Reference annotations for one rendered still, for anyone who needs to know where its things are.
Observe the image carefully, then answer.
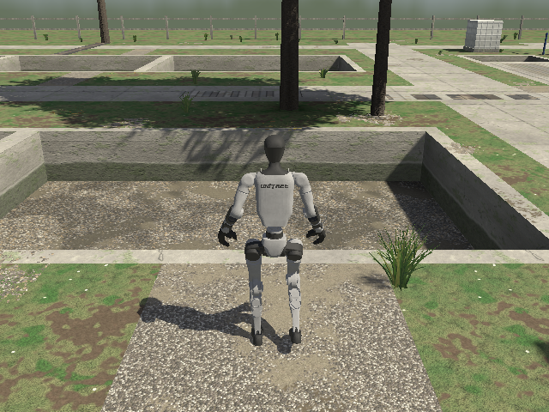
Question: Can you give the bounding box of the robot right upper arm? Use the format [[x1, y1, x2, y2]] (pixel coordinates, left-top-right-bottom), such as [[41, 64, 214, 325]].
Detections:
[[293, 172, 317, 218]]

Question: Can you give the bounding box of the robot left upper arm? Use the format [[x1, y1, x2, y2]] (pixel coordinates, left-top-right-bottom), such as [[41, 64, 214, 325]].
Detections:
[[229, 173, 256, 219]]

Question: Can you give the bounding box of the robot head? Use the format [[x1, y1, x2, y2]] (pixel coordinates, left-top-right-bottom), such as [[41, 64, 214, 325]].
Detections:
[[260, 135, 289, 175]]

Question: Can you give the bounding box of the left robot thigh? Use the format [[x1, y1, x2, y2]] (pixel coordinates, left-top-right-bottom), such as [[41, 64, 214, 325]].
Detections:
[[244, 239, 263, 296]]

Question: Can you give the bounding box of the right robot hand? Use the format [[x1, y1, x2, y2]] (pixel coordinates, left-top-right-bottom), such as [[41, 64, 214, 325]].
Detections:
[[306, 229, 326, 245]]

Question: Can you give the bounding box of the right robot forearm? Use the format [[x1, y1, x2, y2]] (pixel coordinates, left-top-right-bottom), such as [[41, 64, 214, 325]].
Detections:
[[308, 205, 323, 233]]

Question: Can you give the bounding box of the left robot forearm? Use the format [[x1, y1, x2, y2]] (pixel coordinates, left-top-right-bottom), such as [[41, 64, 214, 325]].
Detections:
[[220, 205, 237, 233]]

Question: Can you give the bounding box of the left robot hand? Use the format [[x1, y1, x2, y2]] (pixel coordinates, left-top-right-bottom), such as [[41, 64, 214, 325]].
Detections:
[[218, 223, 237, 247]]

